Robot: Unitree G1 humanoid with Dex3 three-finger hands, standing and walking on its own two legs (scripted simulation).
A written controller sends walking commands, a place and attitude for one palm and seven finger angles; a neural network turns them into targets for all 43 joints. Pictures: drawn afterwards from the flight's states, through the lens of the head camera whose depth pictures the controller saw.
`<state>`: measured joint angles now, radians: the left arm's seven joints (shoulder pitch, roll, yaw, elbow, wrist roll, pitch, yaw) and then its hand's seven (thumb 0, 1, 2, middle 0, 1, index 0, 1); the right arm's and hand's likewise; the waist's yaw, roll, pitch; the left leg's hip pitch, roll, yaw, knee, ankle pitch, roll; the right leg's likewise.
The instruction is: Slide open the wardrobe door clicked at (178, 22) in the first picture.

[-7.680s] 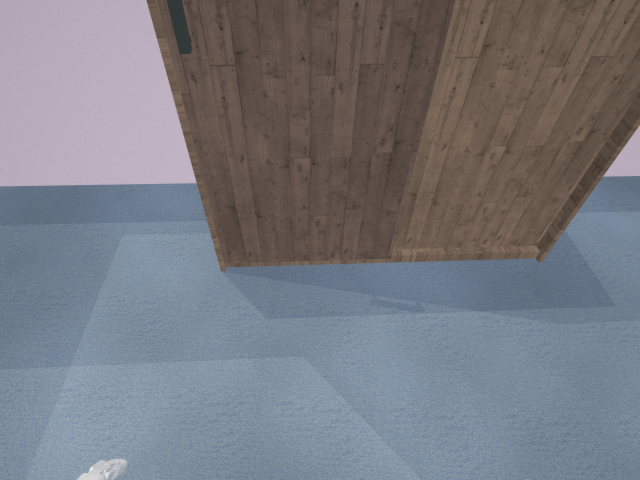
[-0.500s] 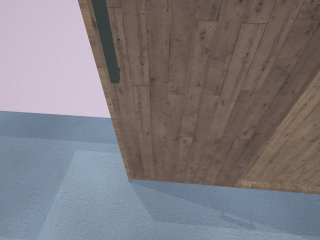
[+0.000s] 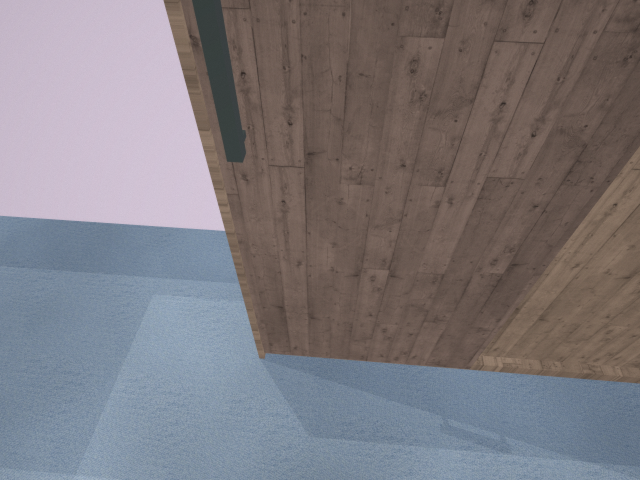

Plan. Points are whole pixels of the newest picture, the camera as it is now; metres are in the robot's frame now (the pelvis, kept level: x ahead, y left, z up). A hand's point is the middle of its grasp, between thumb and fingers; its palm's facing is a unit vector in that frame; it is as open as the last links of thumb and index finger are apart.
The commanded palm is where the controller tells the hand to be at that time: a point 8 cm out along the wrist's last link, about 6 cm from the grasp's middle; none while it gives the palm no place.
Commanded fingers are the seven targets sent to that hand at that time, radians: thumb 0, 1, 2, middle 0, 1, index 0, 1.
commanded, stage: shuffle to correct the standing spot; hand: left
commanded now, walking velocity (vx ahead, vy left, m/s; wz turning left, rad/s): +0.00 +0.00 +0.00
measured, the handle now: (222, 54) +0.56 +0.17 +0.25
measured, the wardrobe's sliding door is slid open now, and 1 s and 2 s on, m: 0.00 0.00 0.00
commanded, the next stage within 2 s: come to a stop and stand still in 0.42 s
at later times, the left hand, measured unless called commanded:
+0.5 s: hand out of the picture +0.04 +0.20 -0.18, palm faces +0.03 -0.99 -0.16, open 7.4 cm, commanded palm none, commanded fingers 0.00 0.90 0.90 -0.20 -0.30 -0.20 -0.30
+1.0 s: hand (195, 462) +0.18 +0.20 -0.18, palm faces +0.11 -0.97 -0.20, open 7.3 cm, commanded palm none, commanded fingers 0.00 0.90 0.90 -0.20 -0.30 -0.20 -0.30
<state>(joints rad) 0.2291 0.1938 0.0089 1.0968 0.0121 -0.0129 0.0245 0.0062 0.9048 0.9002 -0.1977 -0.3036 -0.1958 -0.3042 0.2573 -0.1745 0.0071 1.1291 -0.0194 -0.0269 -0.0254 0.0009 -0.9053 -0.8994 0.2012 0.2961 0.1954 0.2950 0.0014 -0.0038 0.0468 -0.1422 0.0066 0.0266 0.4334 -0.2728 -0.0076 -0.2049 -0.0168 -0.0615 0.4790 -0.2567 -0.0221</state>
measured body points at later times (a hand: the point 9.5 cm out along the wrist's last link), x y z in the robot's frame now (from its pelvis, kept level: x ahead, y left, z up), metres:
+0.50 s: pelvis +0.06 +0.02 -0.01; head +0.09 +0.04 +0.44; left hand +0.04 +0.25 -0.17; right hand +0.01 -0.18 -0.16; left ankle -0.02 +0.12 -0.74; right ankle +0.02 -0.08 -0.68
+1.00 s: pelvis +0.09 +0.01 -0.02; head +0.12 +0.03 +0.43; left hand +0.17 +0.25 -0.17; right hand +0.19 -0.23 -0.15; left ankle +0.10 +0.14 -0.72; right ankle +0.18 -0.10 -0.74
